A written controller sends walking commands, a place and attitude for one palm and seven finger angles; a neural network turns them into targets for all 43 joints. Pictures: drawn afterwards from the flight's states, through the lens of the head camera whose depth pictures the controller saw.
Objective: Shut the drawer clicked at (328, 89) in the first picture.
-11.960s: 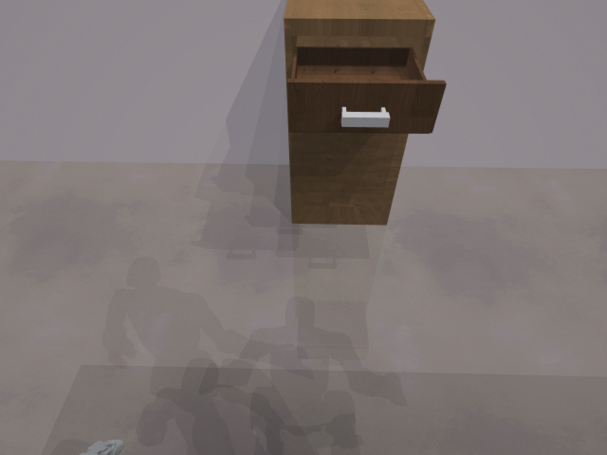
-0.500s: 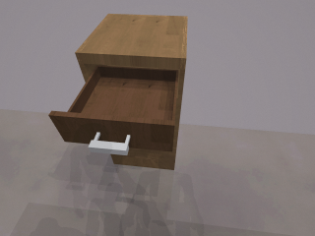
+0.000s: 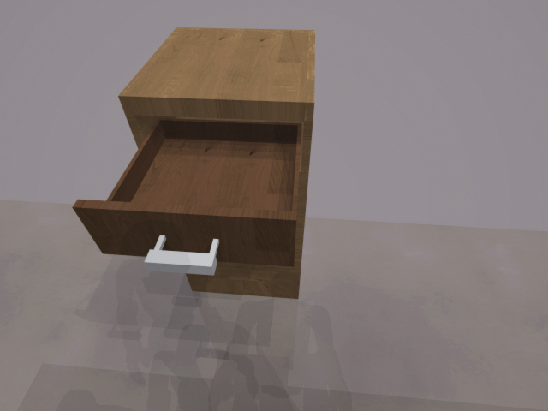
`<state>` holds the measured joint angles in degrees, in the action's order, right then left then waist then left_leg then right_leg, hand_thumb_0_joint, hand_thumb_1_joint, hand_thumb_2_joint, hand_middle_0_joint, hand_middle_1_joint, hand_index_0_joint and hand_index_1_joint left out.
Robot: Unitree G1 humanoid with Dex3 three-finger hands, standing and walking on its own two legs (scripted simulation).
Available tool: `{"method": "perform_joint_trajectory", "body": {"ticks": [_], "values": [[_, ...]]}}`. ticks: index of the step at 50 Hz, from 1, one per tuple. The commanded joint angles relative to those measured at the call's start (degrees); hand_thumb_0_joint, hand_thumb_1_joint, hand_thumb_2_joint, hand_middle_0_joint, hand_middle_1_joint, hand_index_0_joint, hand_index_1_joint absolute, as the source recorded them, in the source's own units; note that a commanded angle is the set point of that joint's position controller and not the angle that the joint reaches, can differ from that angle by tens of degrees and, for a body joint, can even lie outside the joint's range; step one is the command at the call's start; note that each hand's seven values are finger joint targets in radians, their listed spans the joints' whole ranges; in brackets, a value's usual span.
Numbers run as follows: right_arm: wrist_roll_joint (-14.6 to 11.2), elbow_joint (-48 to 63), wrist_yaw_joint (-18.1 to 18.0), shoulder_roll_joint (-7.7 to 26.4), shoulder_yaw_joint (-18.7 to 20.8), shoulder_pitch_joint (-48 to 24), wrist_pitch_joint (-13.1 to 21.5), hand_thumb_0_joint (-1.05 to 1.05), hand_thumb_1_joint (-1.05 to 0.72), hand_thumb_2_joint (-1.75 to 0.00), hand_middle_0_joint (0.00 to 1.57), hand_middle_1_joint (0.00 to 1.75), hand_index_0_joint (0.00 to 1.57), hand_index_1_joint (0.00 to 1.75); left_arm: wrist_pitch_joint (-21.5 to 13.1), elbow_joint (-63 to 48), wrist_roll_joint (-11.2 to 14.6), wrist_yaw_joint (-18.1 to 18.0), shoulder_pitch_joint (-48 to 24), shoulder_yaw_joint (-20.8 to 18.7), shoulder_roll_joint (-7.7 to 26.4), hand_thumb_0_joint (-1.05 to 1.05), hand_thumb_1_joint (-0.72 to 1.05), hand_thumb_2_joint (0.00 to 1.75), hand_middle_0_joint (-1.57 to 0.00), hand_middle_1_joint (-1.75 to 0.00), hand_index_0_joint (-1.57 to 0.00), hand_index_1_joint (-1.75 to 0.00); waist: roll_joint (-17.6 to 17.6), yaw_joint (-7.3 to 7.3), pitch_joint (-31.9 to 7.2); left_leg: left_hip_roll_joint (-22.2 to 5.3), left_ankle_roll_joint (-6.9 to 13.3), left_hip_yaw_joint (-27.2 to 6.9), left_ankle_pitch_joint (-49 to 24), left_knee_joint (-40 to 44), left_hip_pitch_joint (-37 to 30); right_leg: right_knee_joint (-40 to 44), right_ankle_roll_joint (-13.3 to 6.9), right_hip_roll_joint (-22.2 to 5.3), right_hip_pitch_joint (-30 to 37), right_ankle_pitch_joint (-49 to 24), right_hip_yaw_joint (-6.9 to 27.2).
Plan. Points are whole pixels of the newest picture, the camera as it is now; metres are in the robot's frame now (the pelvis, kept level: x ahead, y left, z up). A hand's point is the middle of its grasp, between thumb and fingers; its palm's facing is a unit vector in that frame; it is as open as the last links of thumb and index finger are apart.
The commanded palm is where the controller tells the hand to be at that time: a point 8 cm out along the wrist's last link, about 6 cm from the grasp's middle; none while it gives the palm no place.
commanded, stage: look again from close up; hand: left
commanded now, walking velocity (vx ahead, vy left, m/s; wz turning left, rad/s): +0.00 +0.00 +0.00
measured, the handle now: (185, 252) +0.39 +0.18 -0.01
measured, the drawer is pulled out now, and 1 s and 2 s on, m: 0.30 0.30 0.30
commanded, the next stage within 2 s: shuffle to correct the standing spot in 0.28 s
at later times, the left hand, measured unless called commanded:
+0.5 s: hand out of the picture +0.03 +0.19 -0.17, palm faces +0.02 -0.98 -0.20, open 7.3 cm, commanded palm none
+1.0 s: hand out of the picture +0.06 +0.19 -0.17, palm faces +0.02 -0.98 -0.19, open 7.3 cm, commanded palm none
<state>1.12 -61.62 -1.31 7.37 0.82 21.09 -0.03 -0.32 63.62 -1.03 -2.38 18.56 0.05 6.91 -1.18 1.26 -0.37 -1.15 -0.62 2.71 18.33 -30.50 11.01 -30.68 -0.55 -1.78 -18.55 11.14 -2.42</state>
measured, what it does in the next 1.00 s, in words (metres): shifts its weight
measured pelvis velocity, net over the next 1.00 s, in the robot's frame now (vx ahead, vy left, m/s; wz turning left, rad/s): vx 0.06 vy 0.02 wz -0.02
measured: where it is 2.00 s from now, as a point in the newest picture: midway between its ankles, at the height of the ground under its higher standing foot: outside the picture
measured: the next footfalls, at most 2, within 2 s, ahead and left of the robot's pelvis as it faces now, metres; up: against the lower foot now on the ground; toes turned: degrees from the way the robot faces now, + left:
none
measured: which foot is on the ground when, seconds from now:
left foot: down 0.00-1.00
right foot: down 0.00-1.00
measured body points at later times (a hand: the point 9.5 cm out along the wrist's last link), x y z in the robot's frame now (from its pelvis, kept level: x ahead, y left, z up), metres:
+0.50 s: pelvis +0.02 +0.02 +0.00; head +0.01 +0.01 +0.45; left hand +0.03 +0.24 -0.15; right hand +0.01 -0.21 -0.16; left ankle -0.02 +0.12 -0.73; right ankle +0.06 -0.12 -0.73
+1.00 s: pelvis +0.06 +0.02 +0.00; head +0.08 +0.02 +0.45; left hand +0.06 +0.24 -0.16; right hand +0.06 -0.21 -0.15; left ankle -0.01 +0.12 -0.73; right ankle +0.06 -0.12 -0.73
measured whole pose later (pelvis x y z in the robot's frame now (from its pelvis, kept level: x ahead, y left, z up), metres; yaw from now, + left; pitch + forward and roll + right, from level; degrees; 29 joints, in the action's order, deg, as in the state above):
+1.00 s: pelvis +0.06 +0.02 +0.00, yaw -1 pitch -1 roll -1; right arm 0.3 -62.9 -3.2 8.2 1.0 14.9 0.8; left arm -0.8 62.1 -0.6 -2.8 16.6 -0.5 8.1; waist -0.3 -0.3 3.2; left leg -1.2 0.5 4.7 20.5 -26.2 4.5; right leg -30.9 0.5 -1.3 -14.1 13.5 -1.2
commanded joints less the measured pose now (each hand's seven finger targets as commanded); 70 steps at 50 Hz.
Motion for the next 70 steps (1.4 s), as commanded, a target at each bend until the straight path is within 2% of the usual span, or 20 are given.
{"method": "perform_joint_trajectory", "body": {"ticks": [1, 10, 18, 24, 28, 33, 35, 37, 39, 40, 42, 43, 47, 54, 55, 56, 60, 62, 64, 70], "values": [[0.05, 2.64, 0.09, 4.56, 0.25, 4.05, 1.11, 0.0, -0.9, -0.9, 0.2, 0.3, 0.2, 0.3, -0.81, -3.96, 0.28, -0.17, 0.88, -1.45, 6.55, 0.0, 0.9, 0.9, -0.2, -0.3, -0.2, -0.3, 1.33, -0.44, 8.46, -3.18, 2.22, -5.81, 3.9, 10.17, 10.6, 7.6, -1.72, -3.59, 0.89, 11.41, 6.19], [-0.36, 2.2, -0.09, 5.81, -0.2, 2.56, 2.29, 0.0, -0.9, -0.9, 0.2, 0.3, 0.2, 0.3, -1.44, -4.95, 0.57, -0.03, 0.47, -1.15, 7.13, 0.0, 0.9, 0.9, -0.2, -0.3, -0.2, -0.3, 2.31, -1.06, 4.39, -3.55, 2.04, -5.27, -8.59, 10.57, 6.09, 5.52, -1.39, -4.3, 8.73, -6.27, 4.68], [-0.41, 1.61, -0.2, 6.44, -0.23, 0.31, 2.05, 0.0, -0.9, -0.9, 0.2, 0.3, 0.2, 0.3, -1.09, -4.86, 0.51, 0.03, -0.24, -1.09, 7.33, 0.0, 0.9, 0.9, -0.2, -0.3, -0.2, -0.3, 0.49, -1.17, 4.43, -4.01, 1.91, -5.15, -9.72, 11.32, 4.01, 6.11, -0.97, -4.51, 9.2, -7.29, 4.32], [0.2, 1.01, -0.14, 7.83, 0.2, -0.36, 1.0, 0.0, -0.9, -0.9, 0.2, 0.3, 0.2, 0.3, -0.29, -4.56, -0.13, 0.79, -0.2, -1.34, 7.05, 0.0, 0.9, 0.9, -0.2, -0.3, -0.2, -0.3, -1.45, -0.86, 7.31, -5.43, 2.59, -5.62, 10.05, 13.92, 4.37, 5.24, -1.65, -2.33, 3.6, 9.0, 3.96], [0.37, 1.66, -0.08, 9.13, 0.8, -0.76, 0.92, 0.0, -0.9, -0.9, 0.2, 0.3, 0.2, 0.3, -0.39, -5.19, -0.53, 1.48, 0.64, -1.56, 6.22, 0.0, 0.9, 0.9, -0.2, -0.3, -0.2, -0.3, -4.09, -1.0, 10.26, -7.72, 4.23, -7.41, 15.31, 16.31, 5.66, 1.2, -2.19, 0.0, 1.12, 9.07, 2.24], [0.0, 1.7, -0.08, 6.33, 0.24, -0.33, 2.06, 0.0, -0.9, -0.9, 0.2, 0.3, 0.2, 0.3, -1.83, -3.17, -0.25, 1.42, 5.68, -2.09, 7.44, 0.0, 0.9, 0.9, -0.2, -0.3, -0.2, -0.3, 6.43, -1.94, 8.39, -2.47, 3.26, -0.55, 4.63, 4.83, 6.48, 4.81, -4.63, -4.08, 6.13, 0.97, 10.04], [-0.13, 1.53, -0.2, 4.39, -0.18, 0.54, 2.39, 0.0, -0.9, -0.9, 0.2, 0.3, 0.2, 0.3, -2.32, -1.69, 0.02, 0.99, 9.1, -2.9, 9.8, 0.0, 0.9, 0.9, -0.2, -0.3, -0.2, -0.3, 12.75, -2.28, 4.01, 0.93, 1.77, 3.52, 5.47, -3.49, 9.16, 7.42, -7.5, -9.56, 12.73, -9.32, 16.33], [-0.54, 1.2, -0.7, 3.14, -0.5, -0.16, 2.18, 0.0, -0.9, -0.9, 0.2, 0.3, 0.2, 0.3, -2.41, -1.49, 0.16, 0.43, 8.57, -2.87, 9.48, 0.0, 0.9, 0.9, -0.2, -0.3, -0.2, -0.3, 12.32, -1.88, 2.62, -0.06, 0.89, 2.3, 6.68, -2.44, 7.05, 7.68, -9.3, -12.44, 13.38, -23.38, 17.48], [-0.86, -0.96, -0.8, 2.69, -0.83, 2.21, 2.27, 0.0, -0.9, -0.9, 0.2, 0.3, 0.2, 0.3, -2.32, -2.3, 0.39, -0.01, 3.98, -2.07, 7.5, 0.0, 0.9, 0.9, -0.2, -0.3, -0.2, -0.3, 6.0, 0.38, 1.53, -1.84, 0.7, 0.04, -5.79, 6.97, -0.72, 2.32, -6.14, -8.4, 10.6, -34.73, 10.75], [-0.66, -1.99, -0.99, 3.93, -0.57, 3.0, 2.58, 0.0, -0.9, -0.9, 0.2, 0.3, 0.2, 0.3, -2.27, -2.7, 0.7, -0.08, 2.96, -1.51, 6.22, 0.0, 0.9, 0.9, -0.2, -0.3, -0.2, -0.3, 1.25, 0.25, 0.32, -3.96, 0.99, -1.36, -21.13, 7.44, -4.0, -0.31, -3.64, -5.21, 10.13, -35.53, 6.75], [-0.84, -2.2, -1.54, 5.73, 0.01, 2.6, 2.79, 0.0, -0.9, -0.9, 0.2, 0.3, 0.2, 0.3, -2.25, -2.83, 0.81, -0.44, 3.28, -1.55, 6.71, 0.0, 0.9, 0.9, -0.2, -0.3, -0.2, -0.3, -5.5, -0.61, -1.1, -5.69, 1.03, -0.64, -42.82, 3.86, -7.07, -0.43, -1.92, -4.34, 10.89, -34.17, 5.42], [-1.0, -1.91, -1.75, 5.84, 0.21, 1.77, 2.42, 0.0, -0.9, -0.9, 0.2, 0.3, 0.2, 0.3, -2.14, -2.72, 0.84, -0.65, 3.55, -1.77, 7.43, 0.0, 0.9, 0.9, -0.2, -0.3, -0.2, -0.3, -4.86, -0.91, -0.82, -5.68, 0.95, -0.52, -43.18, 3.18, -7.17, -0.41, -1.88, -4.79, 10.97, -35.17, 5.34], [-1.13, -0.48, -1.91, 5.68, 0.97, 0.79, 1.43, 0.0, -0.9, -0.9, 0.2, 0.3, 0.2, 0.3, -1.32, -2.98, 0.63, -0.77, 2.3, -1.7, 7.18, 0.0, 0.9, 0.9, -0.2, -0.3, -0.2, -0.3, 1.18, -0.62, -1.01, -5.95, 1.26, -0.68, -34.58, 4.97, -6.7, -0.49, -1.62, -5.46, 10.58, -35.39, 5.4], [-0.61, 0.56, -1.42, 6.0, 0.94, -1.38, 1.28, 0.0, -0.9, -0.9, 0.2, 0.3, 0.2, 0.3, 0.02, -5.23, 0.32, -0.47, -0.31, -1.72, 6.44, 0.0, 0.9, 0.9, -0.2, -0.3, -0.2, -0.3, -1.65, -1.17, 1.75, -6.49, 2.25, -2.33, -28.77, 8.53, -4.06, 1.36, -0.71, -3.74, 8.51, -17.09, 4.74], [-1.61, 5.04, -0.77, 10.48, 2.0, -7.24, 1.52, 0.0, -0.9, -0.9, 0.2, 0.3, 0.2, 0.3, -0.6, -2.22, -0.15, -2.34, 4.72, -1.95, 10.34, 0.0, 0.9, 0.9, -0.2, -0.3, -0.2, -0.3, 1.02, -3.04, 0.48, -7.92, 0.66, -0.03, -35.72, -3.94, -2.02, 2.67, -0.26, -6.63, 8.22, -32.41, 5.13], [-1.01, 6.41, -0.41, 7.61, 1.68, -3.76, 1.27, 0.0, -0.9, -0.9, 0.2, 0.3, 0.2, 0.3, -1.04, -4.71, 0.12, -1.87, 2.26, -2.1, 11.33, 0.0, 0.9, 0.9, -0.2, -0.3, -0.2, -0.3, 1.7, -0.85, -2.28, -3.99, 0.55, -1.42, -14.37, 1.11, 1.05, 0.59, -2.23, -7.48, 10.35, -24.45, 7.81], [0.04, 7.79, 0.11, 8.43, 0.95, -4.55, 1.3, 0.0, -0.9, -0.9, 0.2, 0.3, 0.2, 0.3, 0.52, -7.55, 0.03, -0.01, -3.17, -0.78, 8.75, 0.0, 0.9, 0.9, -0.2, -0.3, -0.2, -0.3, -5.14, -1.34, 5.11, -7.38, 3.34, -6.35, -1.38, 11.65, 6.21, 0.71, -1.04, -1.88, 2.99, 4.18, 3.67], [0.13, 8.75, 0.24, 8.98, 0.66, -5.05, 1.31, 0.0, -0.9, -0.9, 0.2, 0.3, 0.2, 0.3, 0.95, -7.73, -0.22, 0.44, -2.82, -0.54, 8.59, 0.0, 0.9, 0.9, -0.2, -0.3, -0.2, -0.3, -6.43, -1.97, 8.73, -8.05, 3.7, -7.54, 5.86, 15.36, 10.52, -0.03, -0.86, -1.09, 3.39, 5.68, 2.31], [0.02, 9.13, 0.41, 9.85, 0.48, -5.07, 1.32, 0.0, -0.9, -0.9, 0.2, 0.3, 0.2, 0.3, 0.91, -7.47, -0.28, 0.64, -1.77, -0.33, 8.55, 0.0, 0.9, 0.9, -0.2, -0.3, -0.2, -0.3, -2.29, -2.39, 9.33, -7.35, 3.74, -7.53, 9.67, 15.92, 11.67, 0.77, -0.94, -1.14, 4.33, 4.75, 3.04], [-0.17, 7.78, 0.57, 9.57, 0.07, -2.07, 1.28, 0.0, -0.9, -0.9, 0.2, 0.3, 0.2, 0.3, 0.0, -7.61, 0.03, 0.61, -1.62, -0.35, 9.36, 0.0, 0.9, 0.9, -0.2, -0.3, -0.2, -0.3, 2.9, -1.19, 7.82, -4.73, 3.41, -5.27, 6.19, 13.67, 6.1, 5.42, -1.48, -2.67, 1.98, 6.17, 7.14]]}}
